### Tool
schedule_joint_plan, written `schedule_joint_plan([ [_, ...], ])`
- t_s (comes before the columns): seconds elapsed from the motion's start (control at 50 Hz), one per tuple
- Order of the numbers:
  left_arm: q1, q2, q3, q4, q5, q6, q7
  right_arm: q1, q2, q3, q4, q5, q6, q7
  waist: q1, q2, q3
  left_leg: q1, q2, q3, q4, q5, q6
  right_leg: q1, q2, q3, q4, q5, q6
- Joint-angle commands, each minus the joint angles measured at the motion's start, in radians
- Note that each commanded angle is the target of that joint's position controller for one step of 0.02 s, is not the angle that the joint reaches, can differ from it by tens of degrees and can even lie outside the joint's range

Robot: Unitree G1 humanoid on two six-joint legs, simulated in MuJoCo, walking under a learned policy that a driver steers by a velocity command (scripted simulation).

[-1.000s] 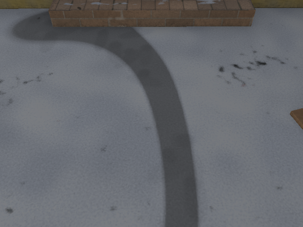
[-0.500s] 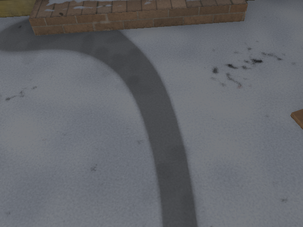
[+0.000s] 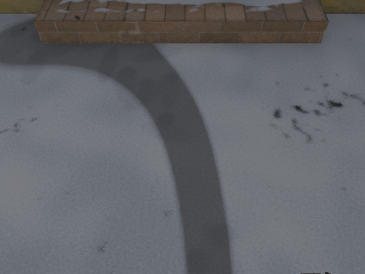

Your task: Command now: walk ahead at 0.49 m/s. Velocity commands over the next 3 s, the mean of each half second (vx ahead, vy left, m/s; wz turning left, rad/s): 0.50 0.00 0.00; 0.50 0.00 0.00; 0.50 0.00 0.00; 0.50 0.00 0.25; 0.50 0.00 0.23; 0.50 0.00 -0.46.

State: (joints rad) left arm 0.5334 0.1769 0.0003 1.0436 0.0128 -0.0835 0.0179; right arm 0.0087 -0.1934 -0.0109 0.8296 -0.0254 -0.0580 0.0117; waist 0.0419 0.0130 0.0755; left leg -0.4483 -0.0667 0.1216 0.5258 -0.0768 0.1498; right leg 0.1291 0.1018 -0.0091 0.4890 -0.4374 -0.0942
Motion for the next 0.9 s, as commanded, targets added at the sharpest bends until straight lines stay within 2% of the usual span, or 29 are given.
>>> schedule_joint_plan([
  [0.02,0.078,0.058,0.019,-0.080,-0.018,-0.007,-0.010,0.466,-0.253,-0.082,0.091,-0.016,0.007,-0.017,-0.125,0.201,-0.343,0.774,0.476,-0.829,-0.171,-0.182,0.252,-0.653,0.013,0.020,0.956,-0.076,0.015],
  [0.04,0.007,0.143,0.033,-0.089,0.007,-0.004,-0.009,0.361,-0.215,-0.081,0.080,0.023,0.007,-0.004,-0.123,0.055,-0.222,0.634,0.438,-0.793,-0.271,-0.344,0.253,-0.745,-0.055,0.084,0.954,0.017,-0.012],
  [0.06,-0.094,0.159,0.040,-0.117,0.010,-0.008,-0.016,0.277,-0.151,-0.065,0.066,0.026,0.002,0.000,-0.097,0.015,-0.092,0.491,0.409,-0.666,-0.321,-0.388,0.225,-0.765,-0.099,0.079,0.904,0.093,-0.018],
  [0.08,-0.129,0.144,0.041,-0.123,0.012,-0.008,-0.020,0.251,-0.101,-0.052,0.075,0.019,-0.008,0.003,-0.064,-0.042,-0.003,0.355,0.367,-0.574,-0.364,-0.301,0.186,-0.728,-0.132,0.074,0.831,0.121,-0.018],
  [0.1,-0.139,0.127,0.041,-0.126,0.019,0.002,-0.024,0.257,-0.075,-0.042,0.090,0.012,-0.022,0.000,-0.033,-0.048,0.011,0.280,0.324,-0.495,-0.376,-0.206,0.148,-0.676,-0.159,0.082,0.770,0.137,-0.010],
  [0.12,-0.114,0.095,0.034,-0.116,0.026,0.016,-0.031,0.269,-0.062,-0.035,0.108,0.011,-0.031,-0.004,-0.008,-0.034,0.007,0.232,0.290,-0.427,-0.391,-0.138,0.123,-0.624,-0.171,0.074,0.730,0.146,0.003],
  [0.14,-0.106,0.074,0.031,-0.112,0.027,0.026,-0.037,0.296,-0.068,-0.034,0.125,0.012,-0.042,-0.006,0.000,-0.018,0.001,0.215,0.276,-0.382,-0.398,-0.068,0.117,-0.607,-0.175,0.061,0.701,0.156,0.013],
  [0.18,-0.156,0.073,0.032,-0.131,0.026,0.037,-0.043,0.340,-0.098,-0.039,0.151,0.017,-0.054,-0.004,0.003,0.002,0.009,0.209,0.254,-0.313,-0.420,0.000,0.109,-0.646,-0.194,0.034,0.638,0.206,0.031],
  [0.22,-0.263,0.087,0.034,-0.168,0.024,0.042,-0.046,0.376,-0.114,-0.039,0.164,0.019,-0.055,-0.002,-0.015,0.011,0.033,0.231,0.235,-0.272,-0.444,0.030,0.092,-0.725,-0.216,0.009,0.552,0.292,0.048],
  [0.26,-0.361,0.092,0.033,-0.197,0.018,0.043,-0.047,0.420,-0.110,-0.034,0.176,0.022,-0.052,-0.002,-0.043,0.016,0.041,0.277,0.216,-0.238,-0.441,0.113,0.065,-0.776,-0.220,-0.014,0.447,0.374,0.062],
  [0.34,-0.502,0.076,0.024,-0.235,0.008,0.042,-0.050,0.507,-0.108,-0.026,0.202,0.020,-0.049,-0.008,-0.093,0.042,0.031,0.376,0.203,-0.197,-0.412,0.234,0.021,-0.774,-0.190,-0.051,0.261,0.476,0.070],
  [0.42,-0.610,0.080,0.021,-0.268,0.008,0.036,-0.048,0.568,-0.112,-0.022,0.227,0.006,-0.043,-0.021,-0.126,0.054,0.036,0.530,0.240,-0.200,-0.354,0.346,0.038,-0.798,-0.156,-0.066,0.151,0.431,0.054],
  [0.46,-0.630,0.088,0.023,-0.282,0.007,0.029,-0.047,0.568,-0.124,-0.025,0.236,-0.001,-0.040,-0.028,-0.116,0.060,0.040,0.588,0.271,-0.204,-0.314,0.422,0.050,-0.783,-0.142,-0.066,0.110,0.363,0.032],
  [0.5,-0.554,0.103,0.032,-0.264,0.008,0.019,-0.040,0.528,-0.138,-0.028,0.235,-0.002,-0.039,-0.033,-0.064,0.070,0.009,0.587,0.277,-0.180,-0.217,0.637,0.032,-0.642,-0.100,-0.081,0.054,0.280,-0.003],
  [0.52,-0.445,0.119,0.043,-0.227,0.009,0.013,-0.032,0.514,-0.148,-0.030,0.237,0.000,-0.038,-0.033,-0.018,0.073,-0.045,0.576,0.267,-0.168,-0.102,0.748,0.019,-0.507,-0.066,-0.091,0.020,0.262,-0.025],
  [0.54,-0.268,0.145,0.058,-0.167,0.017,0.003,-0.022,0.492,-0.149,-0.029,0.233,0.007,-0.036,-0.030,0.058,0.049,-0.134,0.499,0.234,-0.135,0.083,0.715,0.000,-0.284,-0.061,-0.086,-0.039,0.313,-0.055],
  [0.56,-0.084,0.220,0.082,-0.127,0.044,-0.006,-0.009,0.476,-0.123,-0.019,0.200,0.018,-0.041,-0.027,0.123,-0.015,-0.256,0.283,0.193,-0.107,0.355,0.403,-0.017,-0.007,-0.250,0.113,-0.039,0.236,-0.110],
  [0.58,-0.028,0.306,0.105,-0.116,0.053,0.001,-0.013,0.595,-0.022,-0.003,0.188,0.053,-0.039,-0.018,0.072,-0.247,-0.381,-0.079,0.003,-0.043,0.741,-0.350,-0.065,0.247,-0.540,0.602,-0.120,0.202,-0.261],
  [0.6,-0.084,0.243,0.097,-0.116,0.010,0.013,-0.025,0.536,-0.133,-0.034,0.199,0.023,-0.036,-0.022,0.065,-0.093,-0.325,-0.169,0.030,-0.177,0.819,-0.402,-0.047,0.170,-0.499,0.658,-0.190,0.175,-0.246],
  [0.62,-0.196,0.198,0.083,-0.128,-0.001,0.011,-0.029,0.450,-0.126,-0.038,0.164,0.019,-0.040,-0.018,0.018,-0.079,-0.170,-0.202,0.077,-0.181,0.791,-0.306,-0.044,0.022,-0.464,0.490,-0.219,0.207,-0.213],
  [0.64,-0.251,0.145,0.072,-0.131,0.002,0.003,-0.033,0.400,-0.107,-0.035,0.153,0.016,-0.043,-0.015,-0.005,-0.037,-0.099,-0.175,0.108,-0.175,0.741,-0.246,-0.047,-0.099,-0.421,0.390,-0.257,0.309,-0.187],
  [0.66,-0.264,0.116,0.063,-0.123,0.003,-0.004,-0.031,0.382,-0.094,-0.038,0.151,0.006,-0.033,-0.011,-0.033,-0.038,-0.062,-0.137,0.131,-0.171,0.693,-0.223,-0.054,-0.179,-0.377,0.311,-0.279,0.365,-0.155],
  [0.68,-0.263,0.081,0.052,-0.105,0.001,-0.009,-0.027,0.398,-0.073,-0.034,0.153,-0.007,-0.019,-0.004,-0.063,-0.055,-0.052,-0.089,0.145,-0.167,0.652,-0.209,-0.066,-0.239,-0.338,0.246,-0.301,0.407,-0.127],
  [0.7,-0.238,0.078,0.049,-0.090,0.002,-0.016,-0.025,0.408,-0.054,-0.033,0.156,-0.010,-0.007,0.003,-0.073,-0.065,-0.055,-0.063,0.143,-0.157,0.632,-0.202,-0.074,-0.260,-0.327,0.215,-0.311,0.450,-0.123],
  [0.76,-0.168,0.116,0.055,-0.053,-0.004,-0.030,-0.022,0.340,-0.049,-0.036,0.130,-0.014,0.012,0.016,-0.083,-0.064,-0.027,-0.118,0.158,-0.126,0.567,-0.142,-0.096,-0.280,-0.303,0.148,-0.348,0.506,-0.124],
  [0.82,-0.112,0.117,0.050,-0.035,-0.003,-0.028,-0.022,0.190,-0.060,-0.035,0.078,-0.009,0.017,0.019,-0.056,-0.067,0.014,-0.203,0.174,-0.099,0.438,-0.029,-0.116,-0.261,-0.281,0.109,-0.376,0.530,-0.114],
  [0.9,-0.042,0.119,0.044,-0.014,-0.003,-0.027,-0.019,0.034,-0.046,-0.021,0.029,0.004,0.014,0.020,-0.015,-0.076,0.027,-0.180,0.151,-0.063,0.222,0.076,-0.120,-0.214,-0.268,0.068,-0.375,0.598,-0.095],
])
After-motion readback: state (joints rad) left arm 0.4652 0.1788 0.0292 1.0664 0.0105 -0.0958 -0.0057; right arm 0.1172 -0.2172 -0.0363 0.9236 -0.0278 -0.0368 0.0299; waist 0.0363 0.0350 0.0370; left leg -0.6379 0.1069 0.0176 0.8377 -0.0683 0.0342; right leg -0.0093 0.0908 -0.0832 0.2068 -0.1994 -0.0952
